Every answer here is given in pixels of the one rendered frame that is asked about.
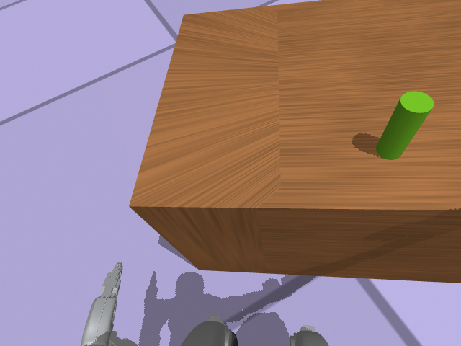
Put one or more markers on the can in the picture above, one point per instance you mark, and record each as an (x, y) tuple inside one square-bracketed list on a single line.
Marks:
[(408, 116)]

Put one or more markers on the left robot hand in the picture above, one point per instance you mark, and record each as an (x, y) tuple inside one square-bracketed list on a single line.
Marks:
[(99, 325)]

